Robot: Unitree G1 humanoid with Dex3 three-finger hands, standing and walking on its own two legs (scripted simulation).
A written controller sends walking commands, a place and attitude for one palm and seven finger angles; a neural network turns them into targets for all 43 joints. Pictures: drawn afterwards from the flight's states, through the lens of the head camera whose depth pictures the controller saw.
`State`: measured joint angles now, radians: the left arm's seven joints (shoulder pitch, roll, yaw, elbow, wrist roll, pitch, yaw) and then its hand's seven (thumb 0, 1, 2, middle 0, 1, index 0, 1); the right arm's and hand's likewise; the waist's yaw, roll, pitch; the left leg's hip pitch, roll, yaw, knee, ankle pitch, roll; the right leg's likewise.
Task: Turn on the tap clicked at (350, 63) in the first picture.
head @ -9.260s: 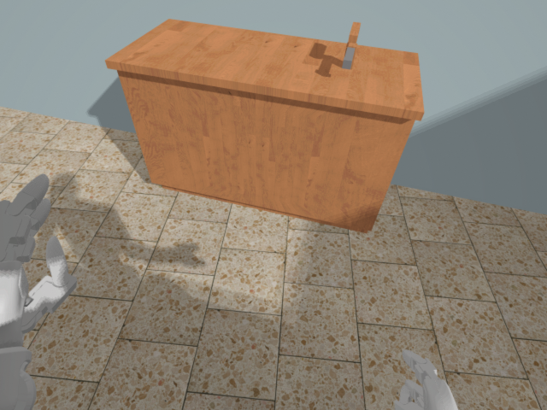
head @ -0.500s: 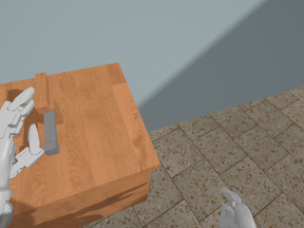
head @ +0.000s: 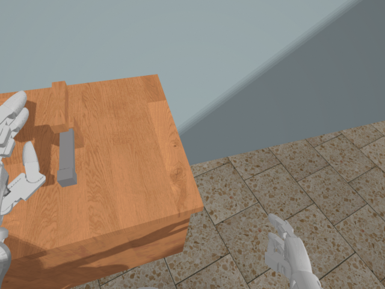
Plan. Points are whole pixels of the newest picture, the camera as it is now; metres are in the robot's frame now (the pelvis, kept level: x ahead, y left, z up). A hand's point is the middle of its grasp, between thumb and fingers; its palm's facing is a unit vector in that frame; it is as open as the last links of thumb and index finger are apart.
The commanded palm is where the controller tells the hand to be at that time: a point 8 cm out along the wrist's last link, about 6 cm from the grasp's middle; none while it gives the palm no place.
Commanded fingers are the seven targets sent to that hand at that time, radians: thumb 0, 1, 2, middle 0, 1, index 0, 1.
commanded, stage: shuffle to correct the standing spot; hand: left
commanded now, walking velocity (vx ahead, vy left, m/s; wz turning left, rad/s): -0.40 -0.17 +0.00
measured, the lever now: (67, 177) +0.29 +0.29 +0.03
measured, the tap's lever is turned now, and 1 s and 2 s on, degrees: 0 0 0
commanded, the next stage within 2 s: come to a stop and stand still in 0.78 s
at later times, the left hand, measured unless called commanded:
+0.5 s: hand (60, 206) +0.19 +0.21 +0.16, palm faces +0.33 -0.84 -0.42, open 7.4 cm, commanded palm +0.13 +0.24 +0.18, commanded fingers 0.00 0.90 0.90 -0.20 -0.30 -0.20 -0.30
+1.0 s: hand (87, 215) +0.18 +0.17 +0.16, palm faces +0.31 -0.86 -0.41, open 7.4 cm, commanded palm +0.13 +0.21 +0.18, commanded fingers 0.00 0.90 0.90 -0.20 -0.30 -0.20 -0.30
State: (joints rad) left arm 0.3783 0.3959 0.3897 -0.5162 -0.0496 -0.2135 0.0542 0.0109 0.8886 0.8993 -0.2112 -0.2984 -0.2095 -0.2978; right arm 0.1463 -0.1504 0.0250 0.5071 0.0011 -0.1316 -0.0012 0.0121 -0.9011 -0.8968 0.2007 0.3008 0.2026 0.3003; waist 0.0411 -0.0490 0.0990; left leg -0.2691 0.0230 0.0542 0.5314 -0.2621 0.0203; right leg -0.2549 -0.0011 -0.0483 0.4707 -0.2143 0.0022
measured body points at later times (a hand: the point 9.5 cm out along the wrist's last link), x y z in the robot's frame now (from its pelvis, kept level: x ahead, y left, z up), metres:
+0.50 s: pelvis -0.04 -0.04 -0.01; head -0.01 -0.02 +0.44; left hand +0.17 +0.25 +0.19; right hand +0.11 -0.28 -0.09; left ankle +0.01 +0.10 -0.73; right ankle +0.02 -0.12 -0.74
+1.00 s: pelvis -0.03 -0.07 -0.01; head +0.00 -0.05 +0.44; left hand +0.16 +0.22 +0.18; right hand +0.14 -0.30 -0.08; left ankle -0.01 +0.08 -0.74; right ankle +0.00 -0.16 -0.74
